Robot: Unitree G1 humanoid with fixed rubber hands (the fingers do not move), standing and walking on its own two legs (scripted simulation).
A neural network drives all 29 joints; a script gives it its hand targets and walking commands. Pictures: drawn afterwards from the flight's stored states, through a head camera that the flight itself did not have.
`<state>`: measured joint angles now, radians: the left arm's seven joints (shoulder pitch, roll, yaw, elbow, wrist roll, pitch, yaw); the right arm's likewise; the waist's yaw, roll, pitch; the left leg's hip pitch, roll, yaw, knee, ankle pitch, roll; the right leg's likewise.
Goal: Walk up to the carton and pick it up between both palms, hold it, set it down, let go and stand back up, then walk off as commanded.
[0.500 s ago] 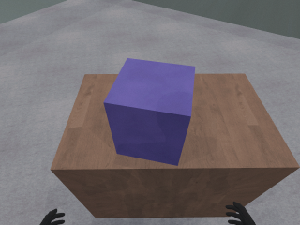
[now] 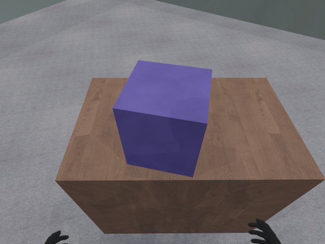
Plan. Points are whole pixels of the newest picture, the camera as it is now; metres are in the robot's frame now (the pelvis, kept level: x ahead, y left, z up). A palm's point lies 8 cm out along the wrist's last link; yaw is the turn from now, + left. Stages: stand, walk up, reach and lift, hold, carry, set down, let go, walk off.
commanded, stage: walk off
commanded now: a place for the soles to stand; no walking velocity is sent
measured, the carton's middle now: (166, 120) +0.44 -0.01 +0.04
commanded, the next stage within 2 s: none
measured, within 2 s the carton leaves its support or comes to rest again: neither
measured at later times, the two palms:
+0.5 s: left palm out of the picture +0.00 +0.37 -0.13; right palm out of the picture -0.04 -0.24 -0.07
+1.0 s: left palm out of the picture -0.16 +0.32 -0.10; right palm out of the picture -0.18 -0.31 -0.15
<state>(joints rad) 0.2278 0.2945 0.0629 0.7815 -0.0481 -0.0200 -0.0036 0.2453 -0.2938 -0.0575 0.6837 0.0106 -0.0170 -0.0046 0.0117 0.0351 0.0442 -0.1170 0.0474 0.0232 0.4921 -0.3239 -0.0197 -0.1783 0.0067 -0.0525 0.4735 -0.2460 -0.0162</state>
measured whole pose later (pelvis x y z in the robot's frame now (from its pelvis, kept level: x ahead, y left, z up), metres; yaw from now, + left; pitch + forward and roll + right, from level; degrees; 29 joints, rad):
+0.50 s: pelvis -0.12 +0.07 +0.00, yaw +1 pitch -3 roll -4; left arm 0.14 0.39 0.08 0.70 -0.05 0.07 0.02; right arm 0.26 -0.36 -0.06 0.68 0.01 0.04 -0.02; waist -0.01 -0.05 0.25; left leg -0.24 -0.01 -0.05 0.61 -0.32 0.05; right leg -0.42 0.14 0.07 1.22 -0.47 -0.02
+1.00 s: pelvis -0.27 +0.00 -0.04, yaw -4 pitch -9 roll +2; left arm 0.21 0.40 0.09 0.71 -0.05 0.07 -0.01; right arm 0.21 -0.39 -0.07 0.68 0.01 0.06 -0.04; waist 0.02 0.05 0.29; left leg -0.44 -0.03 -0.08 0.89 -0.41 0.04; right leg -0.32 0.07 0.11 0.85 -0.37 -0.02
